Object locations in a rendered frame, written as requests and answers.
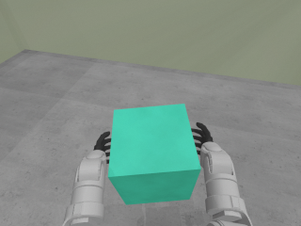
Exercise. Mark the right robot hand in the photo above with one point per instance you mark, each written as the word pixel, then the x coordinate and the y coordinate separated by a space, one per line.
pixel 205 135

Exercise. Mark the carton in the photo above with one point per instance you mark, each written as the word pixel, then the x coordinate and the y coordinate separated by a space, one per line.
pixel 153 156

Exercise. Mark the right robot forearm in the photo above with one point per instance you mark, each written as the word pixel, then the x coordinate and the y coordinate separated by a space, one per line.
pixel 223 198

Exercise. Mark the left robot forearm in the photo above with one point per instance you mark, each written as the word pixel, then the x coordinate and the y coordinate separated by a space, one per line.
pixel 86 208

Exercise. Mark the left robot hand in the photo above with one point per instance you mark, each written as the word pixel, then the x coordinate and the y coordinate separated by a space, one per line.
pixel 101 142

